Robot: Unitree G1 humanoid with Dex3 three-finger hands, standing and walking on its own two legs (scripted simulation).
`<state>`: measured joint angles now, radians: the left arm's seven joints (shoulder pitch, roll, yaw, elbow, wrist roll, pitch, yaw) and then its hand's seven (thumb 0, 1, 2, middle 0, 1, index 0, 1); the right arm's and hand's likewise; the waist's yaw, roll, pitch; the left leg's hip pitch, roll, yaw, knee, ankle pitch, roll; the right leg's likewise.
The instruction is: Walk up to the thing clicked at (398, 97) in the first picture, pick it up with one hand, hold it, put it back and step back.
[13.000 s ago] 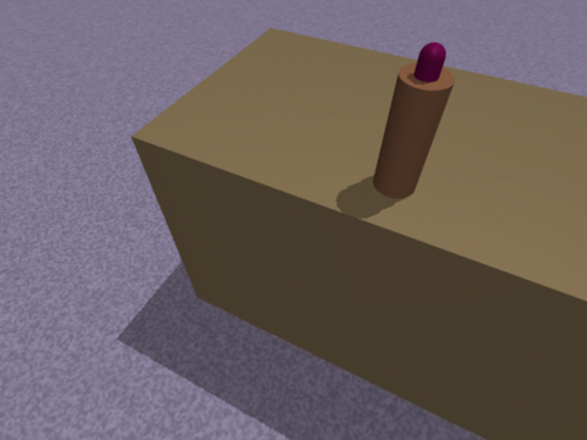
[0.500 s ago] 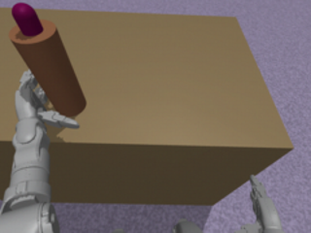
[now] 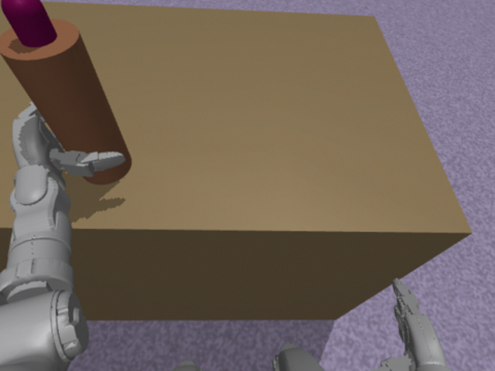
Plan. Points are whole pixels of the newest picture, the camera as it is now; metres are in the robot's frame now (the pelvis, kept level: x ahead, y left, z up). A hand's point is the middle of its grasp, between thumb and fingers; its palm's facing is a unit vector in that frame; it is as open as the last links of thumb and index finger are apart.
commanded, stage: close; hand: left
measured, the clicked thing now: (73, 101) +0.47 +0.21 +0.17
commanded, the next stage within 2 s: settle in 0.08 s
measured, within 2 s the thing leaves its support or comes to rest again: leaves its support in 0.72 s
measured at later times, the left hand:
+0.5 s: hand (87, 136) +0.46 +0.21 +0.11, palm faces +0.20 -0.98 -0.03, open 11.4 cm
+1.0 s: hand (70, 141) +0.42 +0.21 +0.14, palm faces +0.23 -0.97 -0.06, open 11.6 cm
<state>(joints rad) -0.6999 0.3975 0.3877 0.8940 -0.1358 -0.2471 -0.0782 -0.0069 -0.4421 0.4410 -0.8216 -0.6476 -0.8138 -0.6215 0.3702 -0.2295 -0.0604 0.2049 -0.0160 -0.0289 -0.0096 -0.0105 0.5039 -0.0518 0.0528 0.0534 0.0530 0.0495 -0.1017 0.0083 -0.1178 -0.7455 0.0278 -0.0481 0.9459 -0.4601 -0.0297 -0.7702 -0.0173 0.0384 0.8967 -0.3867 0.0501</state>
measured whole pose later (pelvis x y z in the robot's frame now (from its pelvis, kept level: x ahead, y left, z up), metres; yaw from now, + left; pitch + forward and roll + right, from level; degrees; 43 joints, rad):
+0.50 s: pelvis +0.01 +0.00 +0.01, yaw +0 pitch +13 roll -1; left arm -0.59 0.36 0.35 0.72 -0.12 -0.11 -0.04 -0.01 -0.53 1.02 -0.66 -0.98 -0.65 -0.95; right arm 0.37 -0.24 -0.07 0.18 0.00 0.01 -0.02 -0.01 0.52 -0.06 0.05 0.05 0.05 0.05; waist -0.09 0.01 -0.12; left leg -0.67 0.03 -0.05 0.91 -0.47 -0.03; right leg -0.69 -0.02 0.04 0.86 -0.40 0.05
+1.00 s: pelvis +0.00 +0.00 +0.01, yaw +1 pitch +9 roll -1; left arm -0.52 0.35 0.31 0.56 -0.13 0.03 -0.01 0.00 -0.61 1.12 -0.65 -1.04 -0.64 -1.02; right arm 0.33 -0.22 -0.06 0.30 0.01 -0.04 -0.07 -0.01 0.53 -0.06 0.05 0.05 0.05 0.05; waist -0.07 0.03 -0.09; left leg -0.58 0.03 -0.05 0.86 -0.43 -0.03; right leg -0.60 -0.02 0.03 0.82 -0.37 0.05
